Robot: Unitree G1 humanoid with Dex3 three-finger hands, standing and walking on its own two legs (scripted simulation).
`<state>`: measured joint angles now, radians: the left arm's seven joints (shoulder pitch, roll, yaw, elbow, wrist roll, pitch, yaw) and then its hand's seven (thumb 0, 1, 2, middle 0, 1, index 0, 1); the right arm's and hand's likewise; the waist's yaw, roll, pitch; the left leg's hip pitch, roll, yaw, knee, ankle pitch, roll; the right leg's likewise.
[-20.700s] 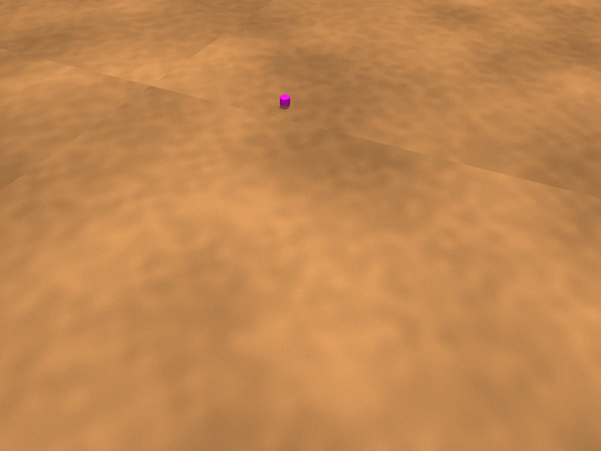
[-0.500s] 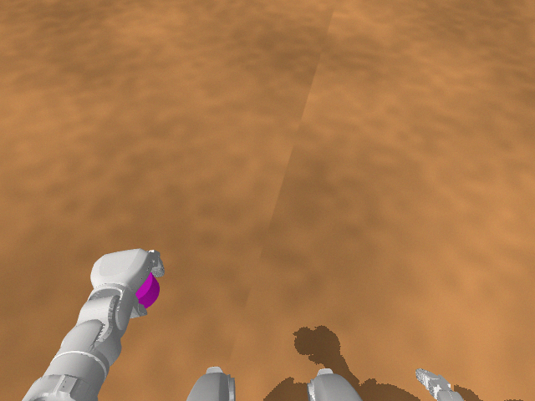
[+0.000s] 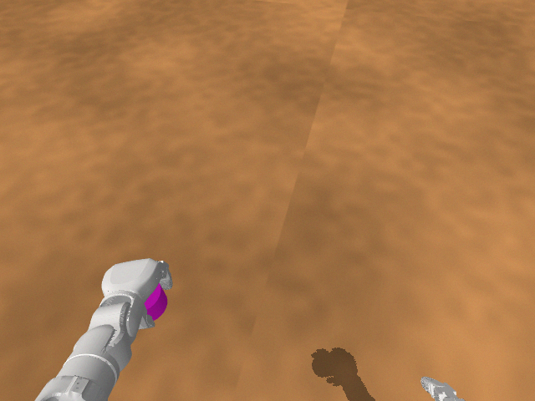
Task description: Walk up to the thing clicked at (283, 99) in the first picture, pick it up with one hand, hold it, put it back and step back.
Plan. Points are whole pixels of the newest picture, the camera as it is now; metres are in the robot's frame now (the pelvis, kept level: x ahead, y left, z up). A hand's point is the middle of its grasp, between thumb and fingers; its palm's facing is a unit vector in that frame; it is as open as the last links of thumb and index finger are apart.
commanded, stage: hold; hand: left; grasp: from above
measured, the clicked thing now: (145, 299) +0.32 +0.23 -0.10
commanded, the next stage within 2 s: crouch in 1.76 s
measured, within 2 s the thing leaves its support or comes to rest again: neither
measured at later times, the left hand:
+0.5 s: hand (138, 300) +0.30 +0.22 -0.04, palm faces -0.45 -0.07 -0.89, open 8.5 cm
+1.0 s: hand (136, 305) +0.28 +0.21 -0.02, palm faces -0.44 -0.07 -0.89, open 8.5 cm
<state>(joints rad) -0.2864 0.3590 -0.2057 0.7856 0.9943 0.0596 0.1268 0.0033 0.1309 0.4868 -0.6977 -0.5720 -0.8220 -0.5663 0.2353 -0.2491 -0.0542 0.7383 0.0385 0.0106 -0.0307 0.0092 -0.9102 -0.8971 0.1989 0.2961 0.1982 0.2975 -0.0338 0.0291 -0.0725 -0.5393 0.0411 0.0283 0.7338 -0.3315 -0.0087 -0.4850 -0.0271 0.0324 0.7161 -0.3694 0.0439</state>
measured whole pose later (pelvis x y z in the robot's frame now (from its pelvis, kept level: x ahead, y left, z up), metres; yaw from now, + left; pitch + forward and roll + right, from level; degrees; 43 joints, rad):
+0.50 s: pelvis +0.00 +0.00 +0.01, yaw -1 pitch +4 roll +0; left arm -0.25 0.37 -0.22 0.68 1.00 0.04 0.02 0.00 0.13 0.49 -0.70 -0.57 -0.82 -0.57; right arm 0.22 -0.25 -0.05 0.69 0.05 0.05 -0.03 0.01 -0.90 -0.89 0.20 0.30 0.20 0.30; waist -0.01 0.04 -0.04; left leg -0.40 0.04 0.04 0.60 -0.28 -0.01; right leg -0.36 -0.03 0.04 0.60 -0.32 0.04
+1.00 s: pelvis -0.01 -0.01 +0.02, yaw -1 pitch +2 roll +0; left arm -0.23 0.38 -0.22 0.62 0.99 0.03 -0.02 0.00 0.15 0.46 -0.69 -0.57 -0.82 -0.57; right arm 0.19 -0.26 -0.04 0.68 0.06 0.06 -0.05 0.01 -0.90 -0.89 0.20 0.30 0.20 0.30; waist 0.01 0.05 -0.02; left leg -0.33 0.04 0.04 0.52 -0.22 -0.02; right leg -0.30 -0.03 0.04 0.55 -0.28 0.03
